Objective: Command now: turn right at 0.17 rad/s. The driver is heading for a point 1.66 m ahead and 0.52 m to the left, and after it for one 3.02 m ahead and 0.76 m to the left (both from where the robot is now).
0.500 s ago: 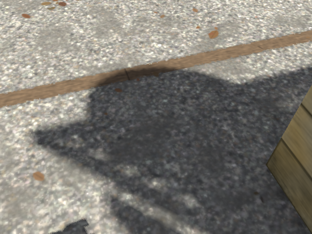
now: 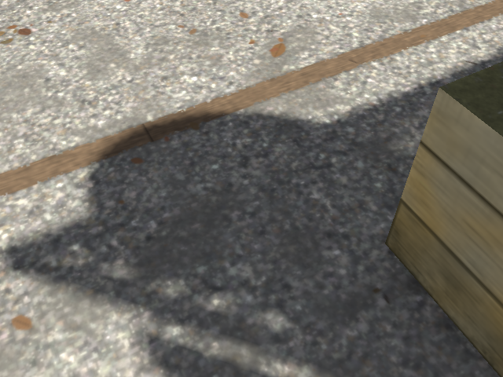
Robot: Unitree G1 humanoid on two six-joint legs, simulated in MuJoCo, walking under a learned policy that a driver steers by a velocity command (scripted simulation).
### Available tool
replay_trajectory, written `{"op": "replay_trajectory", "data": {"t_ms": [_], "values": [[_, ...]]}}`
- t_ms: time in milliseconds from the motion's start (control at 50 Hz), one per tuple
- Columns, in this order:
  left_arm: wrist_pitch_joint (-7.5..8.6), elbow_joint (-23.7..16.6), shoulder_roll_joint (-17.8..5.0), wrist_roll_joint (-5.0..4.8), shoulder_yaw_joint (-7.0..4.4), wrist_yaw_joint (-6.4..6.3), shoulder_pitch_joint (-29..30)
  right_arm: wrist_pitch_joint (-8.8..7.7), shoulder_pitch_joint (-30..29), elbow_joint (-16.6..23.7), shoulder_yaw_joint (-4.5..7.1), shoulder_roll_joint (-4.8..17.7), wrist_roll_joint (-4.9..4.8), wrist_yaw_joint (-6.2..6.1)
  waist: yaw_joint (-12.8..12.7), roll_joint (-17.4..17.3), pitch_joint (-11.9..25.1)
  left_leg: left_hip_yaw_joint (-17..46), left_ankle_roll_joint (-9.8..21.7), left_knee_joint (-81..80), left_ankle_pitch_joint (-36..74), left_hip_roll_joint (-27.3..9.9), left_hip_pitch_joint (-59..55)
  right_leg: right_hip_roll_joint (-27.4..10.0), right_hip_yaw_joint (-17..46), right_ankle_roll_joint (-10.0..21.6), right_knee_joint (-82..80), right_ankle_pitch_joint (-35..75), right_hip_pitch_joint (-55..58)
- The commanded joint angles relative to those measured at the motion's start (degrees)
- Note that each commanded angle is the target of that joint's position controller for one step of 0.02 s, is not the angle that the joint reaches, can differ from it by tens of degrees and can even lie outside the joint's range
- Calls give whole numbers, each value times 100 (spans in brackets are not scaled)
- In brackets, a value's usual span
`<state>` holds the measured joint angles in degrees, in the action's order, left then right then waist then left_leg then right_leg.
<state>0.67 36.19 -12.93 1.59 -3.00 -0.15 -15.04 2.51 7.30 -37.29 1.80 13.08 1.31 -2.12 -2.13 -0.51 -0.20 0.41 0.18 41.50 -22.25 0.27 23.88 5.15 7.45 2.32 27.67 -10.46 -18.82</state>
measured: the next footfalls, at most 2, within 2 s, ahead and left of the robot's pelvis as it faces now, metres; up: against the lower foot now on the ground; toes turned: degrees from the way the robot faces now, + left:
left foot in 0.04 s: +0.06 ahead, +0.12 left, +0.00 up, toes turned -1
left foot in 0.76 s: +0.39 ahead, +0.17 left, +0.00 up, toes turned +3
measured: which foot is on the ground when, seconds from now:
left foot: up 0.00-0.02, down 0.04-0.36, up 0.38-0.74, down 0.76-1.00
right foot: down 0.00-0.76, up 0.78-1.00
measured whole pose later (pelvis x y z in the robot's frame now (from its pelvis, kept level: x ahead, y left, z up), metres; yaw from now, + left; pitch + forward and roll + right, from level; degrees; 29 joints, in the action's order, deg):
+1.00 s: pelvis +0.36 +0.09 +0.01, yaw -2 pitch +1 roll +1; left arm 2.1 46.9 -13.8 2.8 -3.5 2.3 -12.2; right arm -4.9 21.9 -49.4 2.3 11.9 0.8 0.6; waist 0.8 1.8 0.1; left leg -5.8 4.6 20.6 -12.6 3.0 9.2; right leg -3.9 -1.4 2.8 57.8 -13.6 -33.1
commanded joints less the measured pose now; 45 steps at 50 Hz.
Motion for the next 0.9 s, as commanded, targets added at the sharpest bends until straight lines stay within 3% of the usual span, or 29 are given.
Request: {"op": "replay_trajectory", "data": {"t_ms": [20, 40, 60, 80, 120, 140, 180, 200, 260, 320, 340, 360, 380, 400, 440, 540, 580, 620, 680, 700, 720, 740, 760, 780, 800, 820, 840, 880, 900], "values": [[-14, -259, -681, -150, -165, -15, 132, -96, 458, 230, 55, 177, 15, -99, 399, 627, 499, -46, 201, -1886, 847, -25, -1463, -1243, 1432, 605, -543, 252, -74], [36, -220, -477, -152, -108, 40, 1, -146, 391, 322, 63, 349, 137, -103, 367, 189, 650, 531, 305, -2237, 1121, -572, -2206, -1083, 1360, 227, -410, -266, -580], [66, -240, -165, -153, -40, 101, -142, -215, 203, 442, 89, 711, 191, -100, 210, -718, 688, 1603, 539, -2739, 853, -1619, -2391, -526, 625, -89, 340, -1147, -976], [31, -239, -286, -168, -82, 142, 27, -281, -183, 428, 85, 562, 77, -23, 79, -1162, 382, 1764, 867, -2849, 384, -1570, -1340, -208, -158, -213, 231, -1205, -518], [77, -82, -293, -84, -83, 226, 180, -359, -358, 367, 44, 347, -8, 110, 64, -744, 128, 1240, 621, -2790, -414, -941, -928, -384, -181, -205, -176, -371, 130], [94, -18, -399, -13, -130, 244, 206, -356, -152, 300, 115, 510, -7, 108, 187, -807, 231, 1149, 577, -2827, -874, -747, -1006, -270, -350, -207, 13, -422, 272], [117, -70, -521, 108, -198, 347, 260, -292, 276, 162, 262, 897, -9, 135, 272, -906, 127, 1462, 783, -2991, -1735, -920, -1211, -143, -744, -135, 562, -1057, -162], [97, 25, -420, 129, -184, 360, 120, -265, 467, 132, 321, 927, -5, 158, 322, -880, 42, 1643, 916, -2975, -2122, -1088, -1259, -163, -920, -99, 761, -1230, -347], [231, -59, -293, -23, -153, 319, 335, -322, 837, 12, 316, 760, -16, 252, 412, -890, -449, 2028, 1279, -3108, -2280, -1349, -1099, -395, -1004, 51, 872, -1378, -636], [293, -54, -87, -12, -107, 183, -75, -402, 486, -136, 296, 604, -104, 216, -22, -484, -460, 1410, 1167, -2836, -1699, -956, -181, -300, -1036, 379, -157, -1009, 945], [323, 70, -248, 39, -175, 116, -558, -417, 195, -123, 270, 458, -95, 206, -298, -401, -303, 1031, 1006, -2353, -1501, -704, 561, -521, -651, 492, -321, -938, 1957], [361, 113, -679, 90, -300, 41, -1208, -449, -146, 60, 160, 120, -97, 238, -619, 497, -76, 359, 741, -1175, -1205, -161, 1512, -1471, 848, 789, -967, -2279, 2815], [356, 181, -1109, 125, -452, 11, -1685, -458, -260, 153, 168, 169, -22, 255, -730, 1308, -184, -424, 599, 52, -841, 226, 2311, -2579, 2665, 1184, -1858, -3370, 3114], [338, 216, -948, 139, -412, -53, -1726, -483, -401, 177, 257, 487, 66, 236, -675, 934, -642, -170, 633, 701, -824, 52, 2697, -2849, 3008, 1390, -2014, -2731, 2955], [353, 228, -675, 106, -321, -74, -1418, -551, -267, 41, 211, 393, 98, 220, -296, 411, -522, 90, 559, 1246, -177, -233, 2433, -2423, 1902, 1145, -1799, -1498, 2702], [530, 561, -357, 19, -172, -4, -1259, -568, -538, 130, 110, 264, 86, 421, -45, 661, -531, -229, 214, 1059, 1067, -425, 1915, -1679, 358, 819, -2000, 281, 1793], [569, 762, -425, -30, -174, 97, -1291, -569, -765, 246, 93, 192, 26, 489, -39, 739, -519, -354, 157, 691, 1366, -413, 1526, -1602, 49, 819, -1940, 741, 1502], [571, 822, -566, 15, -192, 133, -1225, -559, -842, 308, 73, 154, 11, 521, -62, 801, -553, -540, 162, 124, 1425, -320, 829, -1480, -212, 702, -1879, 1014, 1057], [498, 1047, -818, -50, -214, 40, -1162, -544, -896, 337, 132, 342, -35, 331, 68, 827, -608, -595, 293, -336, 1475, -275, 405, -1662, -155, 584, -1791, 1346, 1192], [445, 1151, -813, -29, -177, 22, -1199, -546, -689, 310, 171, 393, -13, 264, 191, 731, -538, -710, 371, -603, 1256, -90, 59, -1681, -270, 516, -1331, 2311, 1357], [447, 1167, -887, -58, -209, 5, -1141, -591, -164, 149, 230, 480, 22, 211, 420, 536, -168, -855, 471, -872, 1366, 126, -640, -1548, -441, 435, -657, 3247, 1426], [444, 1199, -896, 14, -206, -17, -1104, -655, 803, -207, 327, 658, 92, 180, 796, 440, 412, -759, 650, -992, 1233, 221, -1781, -1306, -714, 382, 527, 3495, 1183], [422, 1097, -705, 94, -131, -15, -1103, -694, 1900, -418, 444, 1047, 242, 165, 1176, -62, 1155, 320, 903, -1088, 122, -753, -3152, -1085, -923, 329, 2229, 2126, 193], [424, 938, 55, -102, 31, 49, -1680, -727, 2070, -426, 532, 1771, 304, 202, 786, -2001, 1803, 3343, 1570, -2097, -971, -2390, -4246, -63, -994, 33, 4326, -1688, -1481], [400, 1048, -490, -32, -100, 33, -1451, -670, 1605, -334, 491, 1422, 135, 203, 678, -1500, 1556, 4277, 1620, -2964, -968, -2295, -3726, -181, -414, 88, 4882, -1547, -2064], [372, 906, -670, -31, -170, 51, -680, -682, 1036, -275, 381, 977, 61, 166, 599, -603, 647, 3057, 1448, -2713, -579, -2044, -3058, -653, -519, 153, 4959, -834, -2364], [426, 813, -643, -56, -145, 76, -384, -710, 851, -329, 286, 765, 34, 207, 519, -345, 411, 2385, 1341, -2796, 124, -1806, -2399, -826, -536, 205, 4658, -417, -2129], [306, 1003, -446, 60, -129, 160, -686, -738, 783, -485, 142, 363, -60, 227, 88, -518, 236, 1518, 1118, -2913, 928, -1351, -1650, -1000, -480, 149, 4047, -418, -1495], [229, 1138, -309, 68, -105, 189, -826, -776, 886, -593, 126, 328, -35, 243, 25, -593, 165, 1166, 1103, -2948, 1519, -1255, -1387, -970, -589, 119, 3923, -533, -1250]]}}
